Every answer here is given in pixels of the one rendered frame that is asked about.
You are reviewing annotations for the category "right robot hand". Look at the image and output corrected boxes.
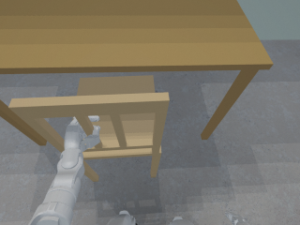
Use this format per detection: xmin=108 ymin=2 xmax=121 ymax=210
xmin=225 ymin=210 xmax=248 ymax=225

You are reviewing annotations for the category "left robot shin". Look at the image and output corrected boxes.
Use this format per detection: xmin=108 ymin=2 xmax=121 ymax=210
xmin=119 ymin=210 xmax=129 ymax=215

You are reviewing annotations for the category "robot left forearm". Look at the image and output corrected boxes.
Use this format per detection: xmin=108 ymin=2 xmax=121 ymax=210
xmin=28 ymin=148 xmax=85 ymax=225

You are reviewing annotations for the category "left robot hand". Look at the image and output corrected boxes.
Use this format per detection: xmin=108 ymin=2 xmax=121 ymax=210
xmin=64 ymin=115 xmax=100 ymax=152

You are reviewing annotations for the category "robot left thigh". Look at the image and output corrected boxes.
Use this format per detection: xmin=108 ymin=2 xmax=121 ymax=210
xmin=107 ymin=214 xmax=136 ymax=225

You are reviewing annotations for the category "chair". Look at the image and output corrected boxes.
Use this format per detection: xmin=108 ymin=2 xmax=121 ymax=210
xmin=8 ymin=75 xmax=170 ymax=182

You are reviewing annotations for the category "table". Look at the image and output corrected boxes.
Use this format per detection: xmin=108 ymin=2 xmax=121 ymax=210
xmin=0 ymin=0 xmax=274 ymax=146

